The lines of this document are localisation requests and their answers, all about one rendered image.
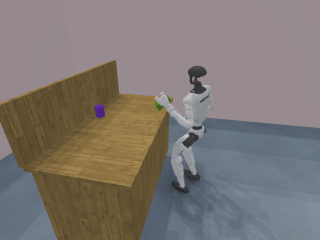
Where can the left robot forearm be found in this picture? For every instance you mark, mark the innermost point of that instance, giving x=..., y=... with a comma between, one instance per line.
x=181, y=120

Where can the right robot upper arm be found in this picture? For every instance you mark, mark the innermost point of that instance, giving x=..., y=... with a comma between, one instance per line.
x=210, y=99

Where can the left robot upper arm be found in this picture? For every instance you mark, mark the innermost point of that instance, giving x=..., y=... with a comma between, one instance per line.
x=188, y=103

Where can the right robot foot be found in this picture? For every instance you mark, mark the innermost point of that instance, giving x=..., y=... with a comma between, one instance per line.
x=189, y=173

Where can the table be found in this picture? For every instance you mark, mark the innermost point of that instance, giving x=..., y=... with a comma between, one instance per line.
x=96, y=175

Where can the robot left hand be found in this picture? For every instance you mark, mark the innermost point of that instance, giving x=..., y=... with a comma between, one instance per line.
x=163, y=100

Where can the sponge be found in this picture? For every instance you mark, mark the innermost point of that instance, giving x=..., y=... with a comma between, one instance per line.
x=158, y=106

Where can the robot torso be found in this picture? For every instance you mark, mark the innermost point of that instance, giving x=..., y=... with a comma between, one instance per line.
x=200, y=109

